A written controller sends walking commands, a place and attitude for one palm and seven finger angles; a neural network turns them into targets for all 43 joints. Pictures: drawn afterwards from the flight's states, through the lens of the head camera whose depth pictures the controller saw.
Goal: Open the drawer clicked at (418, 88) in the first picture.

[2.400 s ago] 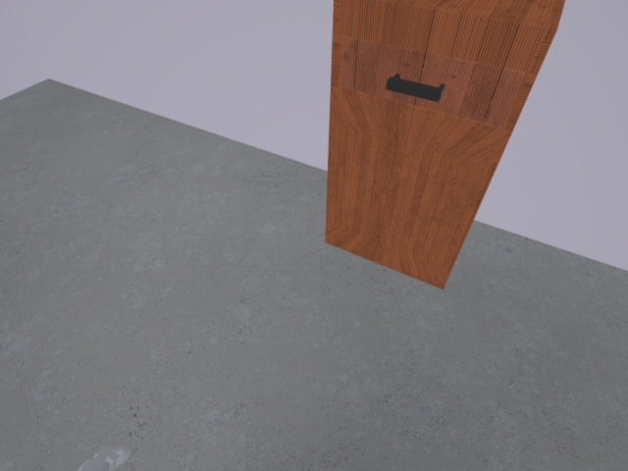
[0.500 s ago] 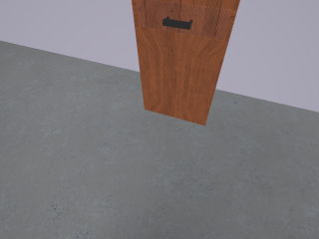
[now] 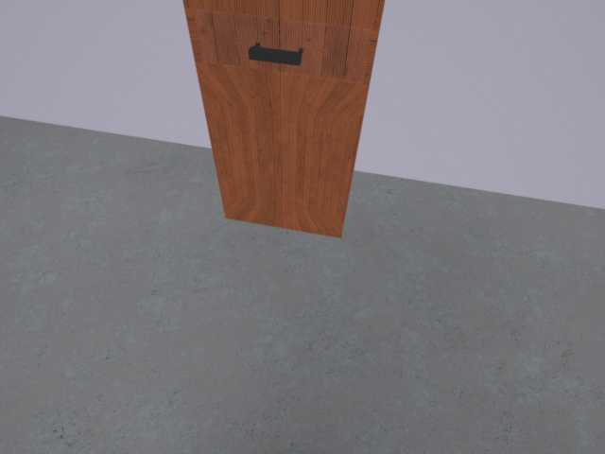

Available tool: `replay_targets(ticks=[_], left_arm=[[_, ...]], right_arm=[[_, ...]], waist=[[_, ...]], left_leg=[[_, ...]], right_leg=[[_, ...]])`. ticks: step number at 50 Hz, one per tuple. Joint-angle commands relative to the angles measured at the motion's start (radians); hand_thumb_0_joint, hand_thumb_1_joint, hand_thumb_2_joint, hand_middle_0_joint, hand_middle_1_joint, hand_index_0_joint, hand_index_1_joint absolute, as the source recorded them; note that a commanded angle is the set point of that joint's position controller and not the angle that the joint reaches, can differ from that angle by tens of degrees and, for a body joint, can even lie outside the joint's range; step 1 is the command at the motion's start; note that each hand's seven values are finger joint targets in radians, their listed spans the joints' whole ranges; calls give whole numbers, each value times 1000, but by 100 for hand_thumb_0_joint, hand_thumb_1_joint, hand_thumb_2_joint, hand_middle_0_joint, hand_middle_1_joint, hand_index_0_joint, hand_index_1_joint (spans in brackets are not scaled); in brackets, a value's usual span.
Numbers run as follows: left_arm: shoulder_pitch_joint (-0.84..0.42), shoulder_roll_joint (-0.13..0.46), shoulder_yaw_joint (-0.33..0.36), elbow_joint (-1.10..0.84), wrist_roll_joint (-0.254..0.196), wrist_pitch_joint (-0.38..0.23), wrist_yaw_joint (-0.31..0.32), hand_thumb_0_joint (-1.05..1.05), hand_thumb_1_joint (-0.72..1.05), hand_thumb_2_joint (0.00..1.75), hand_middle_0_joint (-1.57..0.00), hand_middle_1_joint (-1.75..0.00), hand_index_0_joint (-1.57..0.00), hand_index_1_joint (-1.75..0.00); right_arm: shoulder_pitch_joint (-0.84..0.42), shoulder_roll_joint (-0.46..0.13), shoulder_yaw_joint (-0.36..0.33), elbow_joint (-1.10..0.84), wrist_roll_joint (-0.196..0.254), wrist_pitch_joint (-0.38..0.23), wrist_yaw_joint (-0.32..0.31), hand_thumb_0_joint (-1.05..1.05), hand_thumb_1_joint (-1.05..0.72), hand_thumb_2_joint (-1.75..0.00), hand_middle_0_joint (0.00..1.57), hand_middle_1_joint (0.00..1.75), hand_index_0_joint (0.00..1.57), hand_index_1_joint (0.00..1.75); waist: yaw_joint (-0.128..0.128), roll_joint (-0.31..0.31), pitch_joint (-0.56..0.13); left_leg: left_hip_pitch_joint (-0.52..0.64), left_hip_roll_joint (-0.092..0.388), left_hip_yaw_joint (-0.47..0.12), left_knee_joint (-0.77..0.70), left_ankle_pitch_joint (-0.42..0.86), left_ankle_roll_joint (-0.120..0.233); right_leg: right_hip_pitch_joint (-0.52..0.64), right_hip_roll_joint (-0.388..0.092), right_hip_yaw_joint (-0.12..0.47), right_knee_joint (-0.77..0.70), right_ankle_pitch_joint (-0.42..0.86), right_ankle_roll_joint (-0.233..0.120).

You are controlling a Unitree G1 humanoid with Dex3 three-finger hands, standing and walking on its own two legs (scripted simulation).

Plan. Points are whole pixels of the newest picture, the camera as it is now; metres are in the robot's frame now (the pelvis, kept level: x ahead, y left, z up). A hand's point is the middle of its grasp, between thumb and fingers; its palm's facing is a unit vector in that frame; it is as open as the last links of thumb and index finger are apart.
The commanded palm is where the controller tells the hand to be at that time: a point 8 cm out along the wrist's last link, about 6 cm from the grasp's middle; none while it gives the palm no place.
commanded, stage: turn to face it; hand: left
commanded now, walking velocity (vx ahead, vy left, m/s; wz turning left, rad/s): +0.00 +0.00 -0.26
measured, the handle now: (277, 52) +1.06 +0.17 +0.02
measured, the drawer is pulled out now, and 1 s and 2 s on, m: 0.00 0.00 0.00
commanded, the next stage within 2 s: take the last steps up to it in 0.02 s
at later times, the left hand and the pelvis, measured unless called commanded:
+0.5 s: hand out of the picture +0.10 +0.17 -0.17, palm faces -0.12 -0.97 -0.20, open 7.4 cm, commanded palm none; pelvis +0.01 +0.00 -0.01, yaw -7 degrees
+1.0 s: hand out of the picture +0.08 +0.22 -0.20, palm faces +0.05 -0.99 -0.13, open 7.4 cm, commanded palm none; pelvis +0.19 +0.07 -0.02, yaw -4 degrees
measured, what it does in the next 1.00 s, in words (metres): walks ahead: left foot, then right foot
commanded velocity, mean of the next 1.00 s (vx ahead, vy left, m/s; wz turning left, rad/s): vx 0.27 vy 0.05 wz -0.01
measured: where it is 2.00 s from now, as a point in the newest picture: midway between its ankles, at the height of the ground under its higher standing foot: (297, 364)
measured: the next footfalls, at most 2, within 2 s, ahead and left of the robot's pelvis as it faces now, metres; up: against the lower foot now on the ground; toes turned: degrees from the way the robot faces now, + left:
left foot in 0.04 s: +0.02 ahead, +0.12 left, +0.00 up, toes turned +0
right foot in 0.46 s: +0.03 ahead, -0.11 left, +0.00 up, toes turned -13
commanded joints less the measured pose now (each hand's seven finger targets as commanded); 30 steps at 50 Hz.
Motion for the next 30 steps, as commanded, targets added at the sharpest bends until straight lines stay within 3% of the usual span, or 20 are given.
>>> replay_targets(ticks=[1, 2, 3, 4, 5, 6, 7, 8, 10, 12, 16, 18, 21, 22, 23, 24, 25, 26, 28, 30], left_arm=[[-16, 136, 33, -75, -10, -7, 6, 0, 90, 90, -20, -30, -20, -30], [-15, 88, 25, -89, -14, -4, -3, 0, 90, 90, -20, -30, -20, -30], [-38, 102, 32, -94, -5, 1, -2, 0, 90, 90, -20, -30, -20, -30], [-29, 123, 42, -79, 5, 7, -5, 0, 90, 90, -20, -30, -20, -30], [-3, 127, 50, -57, 9, 12, -8, 0, 90, 90, -20, -30, -20, -30], [13, 121, 50, -43, 11, 13, -13, 0, 90, 90, -20, -30, -20, -30], [38, 97, 43, -30, 9, 10, -17, 0, 90, 90, -20, -30, -20, -30], [42, 83, 33, -27, 10, 5, -21, 0, 90, 90, -20, -30, -20, -30], [2, 69, 20, -30, 12, -7, -30, 0, 90, 90, -20, -30, -20, -30], [-52, 61, 12, -42, 10, -14, -32, 0, 90, 90, -20, -30, -20, -30], [-110, 32, -5, -47, 7, -28, -37, 0, 90, 90, -20, -30, -20, -30], [-103, 18, -8, -39, 4, -32, -36, 0, 90, 90, -20, -30, -20, -30], [26, 14, 0, 16, 2, -48, -32, 0, 90, 90, -20, -30, -20, -30], [90, 41, 8, 46, 5, -58, -25, 0, 90, 90, -20, -30, -20, -30], [189, 113, 22, 81, 12, -70, -13, 0, 90, 90, -20, -30, -20, -30], [297, 200, 42, 106, 4, -73, -3, 0, 90, 90, -20, -30, -20, -30], [295, 189, 37, 110, -5, -67, 6, 0, 90, 90, -20, -30, -20, -30], [236, 163, 36, 104, -6, -79, 8, 0, 90, 90, -20, -30, -20, -30], [169, 78, 18, 93, -3, -88, 12, 0, 90, 90, -20, -30, -20, -30], [161, 35, 2, 99, -2, -98, 12, 0, 90, 90, -20, -30, -20, -30]], right_arm=[[162, -116, -22, -25, 3, -45, -18, 0, -90, -90, 20, 30, 20, 30], [135, -191, -36, -44, -11, -45, -15, 0, -90, -90, 20, 30, 20, 30], [95, -210, -37, -70, -15, -34, -15, 0, -90, -90, 20, 30, 20, 30], [43, -174, -25, -81, -19, -37, -20, 0, -90, -90, 20, 30, 20, 30], [8, -143, -14, -84, -19, -42, -23, 0, -90, -90, 20, 30, 20, 30], [3, -128, -9, -88, -21, -43, -23, 0, -90, -90, 20, 30, 20, 30], [12, -126, -6, -83, -22, -48, -20, 0, -90, -90, 20, 30, 20, 30], [49, -125, -7, -70, -23, -53, -17, 0, -90, -90, 20, 30, 20, 30], [140, -119, -12, -39, -21, -62, -14, 0, -90, -90, 20, 30, 20, 30], [214, -112, -16, -3, -23, -67, -10, 0, -90, -90, 20, 30, 20, 30], [280, -114, -20, 46, -27, -71, -3, 0, -90, -90, 20, 30, 20, 30], [277, -118, -20, 58, -28, -68, 0, 0, -90, -90, 20, 30, 20, 30], [247, -100, -15, 77, -22, -65, 5, 0, -90, -90, 20, 30, 20, 30], [244, -74, -10, 80, -16, -69, 8, 0, -90, -90, 20, 30, 20, 30], [235, -20, 2, 67, -6, -74, 14, 0, -90, -90, 20, 30, 20, 30], [156, -13, 4, 14, -13, -77, 20, 0, -90, -90, 20, 30, 20, 30], [110, -64, -13, 0, -25, -67, 25, 0, -90, -90, 20, 30, 20, 30], [110, -54, -18, 16, -26, -61, 32, 0, -90, -90, 20, 30, 20, 30], [142, -27, -21, 45, -29, -52, 39, 0, -90, -90, 20, 30, 20, 30], [190, 16, -21, 73, -29, -43, 46, 0, -90, -90, 20, 30, 20, 30]], waist=[[-70, 23, -93], [-61, 266, -29], [-56, 275, 32], [-30, 189, 58], [-2, 208, 56], [5, 144, 59], [11, 136, 38], [-4, 147, 13], [-43, 154, 6], [-74, 161, 48], [-95, 155, 78], [-84, 160, 88], [-13, 116, 43], [14, 45, 23], [56, -136, -12], [105, -303, 6], [96, -173, 61], [72, -221, 91], [21, -126, 158], [-13, -60, 161]], left_leg=[[275, 100, -84, -328, 102, 56], [262, 305, -326, -431, 85, 131], [95, 411, -374, -472, 81, 198], [16, 371, -320, -475, 136, 206], [-10, 324, -262, -460, 198, 193], [-21, 282, -199, -440, 220, 188], [32, 241, -137, -431, 219, 175], [98, 219, -113, -428, 185, 170], [210, 217, -125, -433, 144, 183], [226, 246, -157, -456, 103, 204], [218, 272, -152, -470, 62, 215], [142, 269, -148, -464, 32, 210], [33, 206, -77, -345, -9, 157], [-73, 161, -32, -242, -40, 122], [-262, 73, 85, -28, -113, 75], [-427, 20, 126, 206, -231, 46], [-447, 58, 41, 316, -188, 48], [-432, 87, 17, 361, -85, 53], [-406, 111, 19, 409, 28, 41], [-367, 111, 42, 401, 110, 24]], right_leg=[[-124, -140, 179, 11, -45, -28], [-272, -18, 33, 193, -254, 26], [-246, -20, -38, 391, -365, 57], [-211, -46, -9, 517, -317, 71], [-202, -56, -8, 595, -285, 77], [-193, -61, -24, 659, -251, 80], [-205, -69, -43, 664, -222, 82], [-224, -70, -75, 647, -215, 83], [-287, -87, -108, 593, -205, 81], [-296, -116, -119, 528, -220, 76], [-209, -148, -175, 311, -271, 64], [-100, -139, -202, 224, -285, 56], [152, -111, -239, 7, -142, 47], [305, -153, -186, -56, -128, 29], [482, -337, 24, -137, -275, -24], [500, -539, 334, -273, -368, -121], [399, -579, 337, -324, -473, -149], [313, -524, 294, -342, -504, -129], [215, -474, 165, -337, -379, -100], [182, -419, 15, -324, -191, -74]])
